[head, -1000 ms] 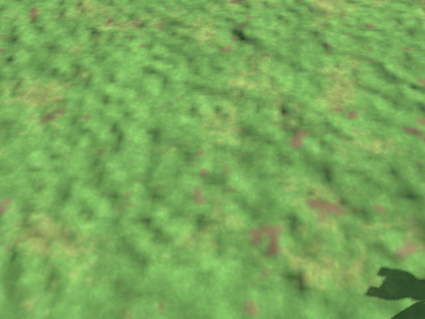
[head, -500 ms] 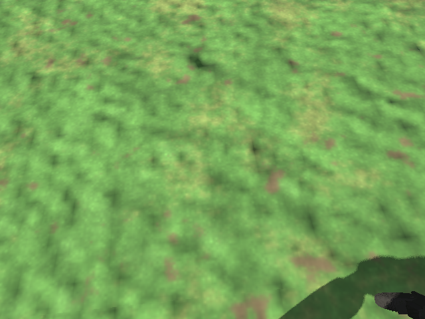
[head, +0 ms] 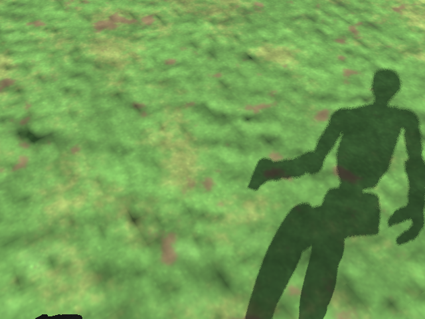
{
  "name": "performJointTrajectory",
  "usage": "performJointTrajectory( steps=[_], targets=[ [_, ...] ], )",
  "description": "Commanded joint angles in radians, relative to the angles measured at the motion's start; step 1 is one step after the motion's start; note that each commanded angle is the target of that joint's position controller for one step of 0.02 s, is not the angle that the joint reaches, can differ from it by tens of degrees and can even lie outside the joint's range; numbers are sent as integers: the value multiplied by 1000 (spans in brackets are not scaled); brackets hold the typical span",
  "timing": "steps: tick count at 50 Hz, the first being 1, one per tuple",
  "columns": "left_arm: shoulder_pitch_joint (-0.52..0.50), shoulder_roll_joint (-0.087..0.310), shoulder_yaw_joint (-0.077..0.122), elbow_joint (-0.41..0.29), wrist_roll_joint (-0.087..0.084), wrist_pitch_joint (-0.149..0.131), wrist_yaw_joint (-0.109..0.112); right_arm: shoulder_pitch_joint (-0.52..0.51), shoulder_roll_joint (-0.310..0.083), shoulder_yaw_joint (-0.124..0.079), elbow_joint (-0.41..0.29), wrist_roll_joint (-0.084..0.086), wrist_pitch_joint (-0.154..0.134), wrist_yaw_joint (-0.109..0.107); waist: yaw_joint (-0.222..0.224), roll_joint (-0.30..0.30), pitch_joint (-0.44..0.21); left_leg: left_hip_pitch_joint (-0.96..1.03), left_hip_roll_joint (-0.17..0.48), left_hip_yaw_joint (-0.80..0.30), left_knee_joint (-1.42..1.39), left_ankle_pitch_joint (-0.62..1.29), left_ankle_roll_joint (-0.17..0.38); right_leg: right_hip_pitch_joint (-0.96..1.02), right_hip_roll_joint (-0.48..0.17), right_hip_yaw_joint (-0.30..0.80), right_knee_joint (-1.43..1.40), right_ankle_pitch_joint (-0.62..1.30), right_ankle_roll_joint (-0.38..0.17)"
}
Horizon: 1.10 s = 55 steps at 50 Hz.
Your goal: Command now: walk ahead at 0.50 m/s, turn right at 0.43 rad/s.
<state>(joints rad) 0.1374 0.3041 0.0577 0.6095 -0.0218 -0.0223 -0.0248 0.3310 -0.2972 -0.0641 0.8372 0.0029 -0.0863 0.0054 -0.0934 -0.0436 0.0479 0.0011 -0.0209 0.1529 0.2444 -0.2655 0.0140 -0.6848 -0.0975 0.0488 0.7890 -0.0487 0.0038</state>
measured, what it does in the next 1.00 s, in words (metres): walks ahead, turning left: right foot, then left foot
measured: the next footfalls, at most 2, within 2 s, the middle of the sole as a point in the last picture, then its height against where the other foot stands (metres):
right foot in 0.14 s outside the picture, level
left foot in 0.62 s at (181, 314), level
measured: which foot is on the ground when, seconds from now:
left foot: down 0.00-0.16, up 0.18-0.60, down 0.62-1.00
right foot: up 0.00-0.12, down 0.14-0.64, up 0.66-1.00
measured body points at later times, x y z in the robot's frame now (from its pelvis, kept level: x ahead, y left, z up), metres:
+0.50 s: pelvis +0.27 -0.05 +0.00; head +0.30 -0.05 +0.45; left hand +0.34 +0.23 -0.11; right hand +0.43 -0.31 -0.11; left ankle +0.43 +0.11 -0.69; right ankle +0.21 -0.14 -0.74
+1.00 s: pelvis +0.40 -0.04 -0.01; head +0.44 -0.02 +0.44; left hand +0.45 +0.27 -0.12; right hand +0.64 -0.26 -0.10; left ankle +0.44 +0.07 -0.74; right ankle +0.49 -0.18 -0.72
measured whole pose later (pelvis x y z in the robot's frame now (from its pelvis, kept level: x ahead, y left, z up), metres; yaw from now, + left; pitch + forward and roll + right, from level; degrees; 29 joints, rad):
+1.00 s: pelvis +0.40 -0.04 -0.01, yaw +21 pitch +3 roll -1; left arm 0.13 0.29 0.06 0.74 0.00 0.00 0.03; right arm 0.16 -0.31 -0.08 0.63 0.00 0.04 -0.03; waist -0.03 0.00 0.04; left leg -0.41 -0.12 -0.16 0.49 -0.11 0.05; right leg -0.47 0.01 0.13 0.75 -0.33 0.08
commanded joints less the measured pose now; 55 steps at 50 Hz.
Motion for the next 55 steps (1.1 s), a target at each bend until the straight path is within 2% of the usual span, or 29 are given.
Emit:
performJointTrajectory(
  steps=[1,4,5,6,7,8,9,10,11,12,13,15,19,22,26,29,31,32,33,34,35,36,37,40,45,50,53,54,55],
  targets=[
    [-114,9,-8,-102,-2,-24,-18,-12,-172,-35,-40,15,-6,1,3,91,28,-19,269,-92,-88,380,151,52,24,-40,-124,45,-25],
    [-132,41,4,-122,4,-26,-27,8,-203,-42,-14,31,12,1,36,110,24,70,305,-78,-14,598,137,105,66,-73,-199,-76,-72],
    [-88,65,16,-116,10,-25,-26,5,-219,-45,-9,34,17,-2,72,130,-14,86,304,-63,64,769,125,189,97,-96,-217,-113,-93],
    [29,100,38,-85,13,-22,-22,-6,-223,-43,-6,35,24,-6,150,127,-86,62,282,-26,212,892,102,365,131,-118,-268,-77,-121],
    [178,152,65,-41,12,-16,-9,1,-198,-31,-10,27,24,-12,220,111,-172,-67,244,6,408,837,69,621,133,-94,-278,-20,-148],
    [307,264,89,-24,28,-10,9,63,-100,8,-52,-4,9,-3,224,-84,-334,-464,147,14,800,365,12,1054,-141,296,-242,-9,-274],
    [315,240,75,-26,16,-14,10,101,-68,27,-29,3,-10,8,205,-165,-503,-631,13,-156,1052,-315,-10,1146,-321,689,-405,-101,-389],
    [277,170,52,-25,22,-22,3,3,-171,-7,-47,44,-19,16,233,-62,-387,-715,63,-249,1114,-290,5,1039,-292,572,-440,-134,-335],
    [227,144,42,-13,23,-29,3,-73,-160,-5,-77,62,-21,17,209,-53,-235,-742,102,-232,1075,-218,14,885,-247,400,-457,-92,-292],
    [171,111,32,1,21,-38,1,-91,-140,-2,-76,47,-17,11,166,-16,-146,-719,140,-221,994,-144,9,749,-196,290,-490,-37,-259],
    [125,76,23,2,24,-48,-1,-74,-138,-9,-64,31,-5,7,130,-36,-105,-665,165,-230,940,-85,2,654,-162,211,-529,-2,-239],
    [85,66,25,14,32,-70,-2,-5,-97,-5,-34,28,24,5,86,-46,-87,-575,170,-235,925,-7,-18,548,-146,134,-607,19,-239],
    [45,76,31,56,48,-91,14,-37,-66,-8,-49,14,45,-10,56,-25,-17,-593,132,-246,774,124,-62,486,-123,-70,-617,407,-213],
    [38,94,34,70,43,-77,37,-134,-33,5,-84,3,36,11,94,-24,-13,-534,109,-177,530,327,-57,493,-80,-185,-602,424,-178],
    [77,131,48,107,22,-44,56,-194,-49,-1,-143,3,39,46,118,-21,-37,-545,94,-153,404,309,-28,631,-146,-185,-525,455,-173],
    [46,149,59,107,-1,-14,71,-150,-90,-23,-165,-4,45,63,80,-37,-66,-500,52,-112,370,158,21,685,-168,-184,-365,576,-142],
    [50,127,52,102,-3,-1,77,16,-160,-60,-134,-7,40,49,-1,39,-157,-257,-14,-105,224,338,81,624,-72,-227,-43,520,-67],
    [117,75,31,80,41,-8,70,45,-266,-83,-152,-10,42,22,27,254,-240,-10,188,-383,264,869,177,381,28,-232,271,-2,10],
    [191,30,10,60,54,-13,52,-1,-295,-78,-193,-26,44,17,97,349,-401,215,405,-818,212,921,421,102,221,-76,583,-674,64],
    [150,109,24,83,27,-16,36,-31,-227,-64,-222,-16,50,23,36,175,-452,177,373,-766,157,714,400,75,154,80,628,-620,45],
    [72,118,27,60,5,-12,36,-90,-183,-53,-234,-5,52,22,47,124,-338,77,329,-661,138,551,348,36,123,65,598,-541,29],
    [46,106,28,68,15,-2,47,-131,-148,-44,-233,12,60,17,71,40,-229,-48,277,-582,111,426,289,27,85,53,509,-483,32],
    [32,115,33,67,28,11,60,-163,-127,-37,-237,17,68,8,88,58,-179,-154,246,-543,89,338,258,62,61,53,421,-436,34],
    [62,78,27,75,31,24,66,-182,-149,-46,-254,-10,85,-9,116,143,-161,-281,174,-492,60,321,235,177,93,24,263,-373,56],
    [24,65,21,76,27,22,69,-181,-174,-60,-267,1,104,-37,90,162,-195,-289,151,-526,72,148,212,219,108,47,76,-279,86],
    [5,76,27,67,18,0,53,-182,-167,-61,-278,2,124,-34,71,211,-170,-270,144,-624,95,56,188,277,129,52,-99,-285,64],
    [80,88,40,89,17,-17,40,-199,-151,-55,-285,19,136,-37,118,204,-162,-302,94,-631,171,82,134,441,116,31,-379,-147,20],
    [103,153,57,87,33,-15,44,-166,-111,-44,-288,17,137,-37,106,91,-173,-396,28,-556,302,-71,80,543,-48,161,-453,-137,-38],
    [77,243,76,90,63,-2,48,-169,-91,-41,-324,22,129,-34,61,-230,-107,-604,-143,-324,501,-287,18,546,-235,409,-515,-8,-188]
  ],
)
